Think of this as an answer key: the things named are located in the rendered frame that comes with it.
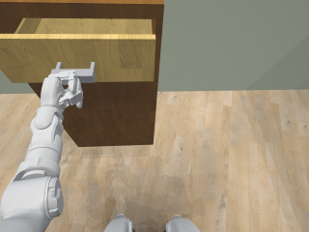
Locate robot left hand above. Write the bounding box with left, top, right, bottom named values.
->
left=41, top=70, right=84, bottom=114

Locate left robot thigh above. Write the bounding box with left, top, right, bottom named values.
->
left=103, top=217, right=133, bottom=232

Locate right robot thigh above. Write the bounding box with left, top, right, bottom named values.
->
left=166, top=217, right=201, bottom=232

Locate robot left upper arm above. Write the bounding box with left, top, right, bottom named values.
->
left=0, top=176, right=64, bottom=232

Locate drawer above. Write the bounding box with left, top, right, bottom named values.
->
left=0, top=17, right=156, bottom=83

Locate cabinet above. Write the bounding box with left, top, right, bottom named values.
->
left=0, top=0, right=164, bottom=147

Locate left robot forearm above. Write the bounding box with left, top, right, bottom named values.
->
left=0, top=106, right=64, bottom=220

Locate handle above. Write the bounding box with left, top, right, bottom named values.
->
left=50, top=62, right=96, bottom=83

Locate robot thigh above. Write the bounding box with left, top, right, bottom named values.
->
left=166, top=217, right=201, bottom=232
left=103, top=217, right=133, bottom=232

